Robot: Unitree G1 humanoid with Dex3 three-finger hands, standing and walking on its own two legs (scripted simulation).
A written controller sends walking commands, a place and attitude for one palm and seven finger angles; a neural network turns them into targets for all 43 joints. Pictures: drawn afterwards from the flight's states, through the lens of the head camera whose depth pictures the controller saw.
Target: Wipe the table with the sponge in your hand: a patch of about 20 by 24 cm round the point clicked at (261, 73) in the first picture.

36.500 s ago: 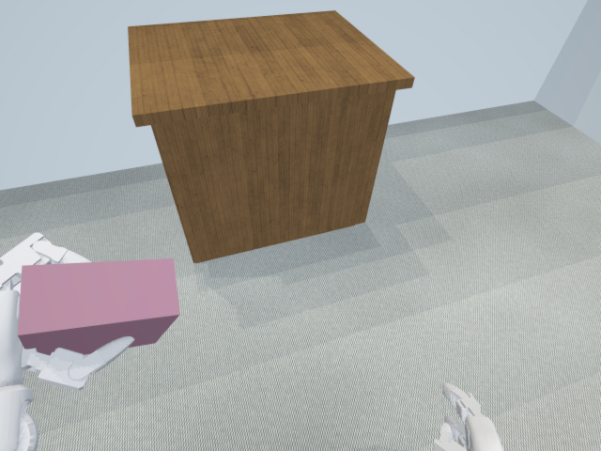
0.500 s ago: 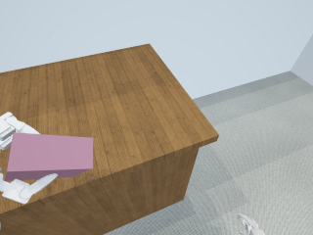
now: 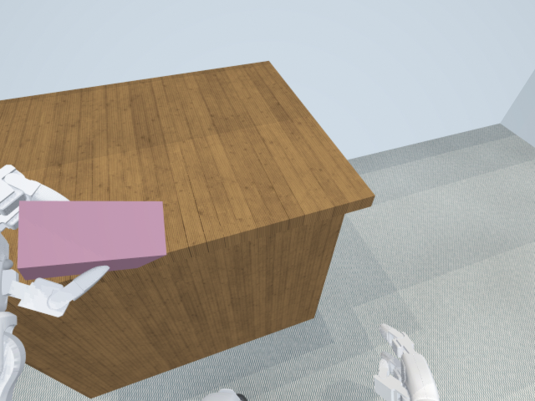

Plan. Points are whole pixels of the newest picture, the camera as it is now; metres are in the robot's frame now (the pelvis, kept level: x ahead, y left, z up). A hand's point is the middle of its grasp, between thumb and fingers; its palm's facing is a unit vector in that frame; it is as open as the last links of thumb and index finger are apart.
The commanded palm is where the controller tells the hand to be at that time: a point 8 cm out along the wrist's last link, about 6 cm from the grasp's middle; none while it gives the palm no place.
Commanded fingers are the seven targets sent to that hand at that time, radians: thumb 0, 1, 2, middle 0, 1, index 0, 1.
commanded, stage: step back with the hand held close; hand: left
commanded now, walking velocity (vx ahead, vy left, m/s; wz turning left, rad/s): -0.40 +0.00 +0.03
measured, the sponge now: (111, 240) +0.24 +0.20 +0.18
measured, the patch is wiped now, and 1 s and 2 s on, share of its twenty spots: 1.00 1.00 1.00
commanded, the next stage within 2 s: stop stepping back and stand still in 0.24 s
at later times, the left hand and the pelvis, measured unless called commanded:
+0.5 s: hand out of the picture +0.07 +0.20 +0.21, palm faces +0.36 -0.80 -0.47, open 9.9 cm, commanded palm +0.02 +0.25 +0.23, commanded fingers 0.00 0.10 1.30 -1.20 -1.60 -1.20 -1.60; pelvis -0.14 -0.03 +0.00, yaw +0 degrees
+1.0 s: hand out of the picture -0.06 +0.18 +0.23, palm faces +0.45 -0.80 -0.40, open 9.9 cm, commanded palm -0.11 +0.22 +0.23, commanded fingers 0.00 0.10 1.30 -1.20 -1.60 -1.20 -1.60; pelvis -0.26 -0.07 +0.01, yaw +2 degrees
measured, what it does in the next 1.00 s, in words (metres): walks backwards: left foot, then right foot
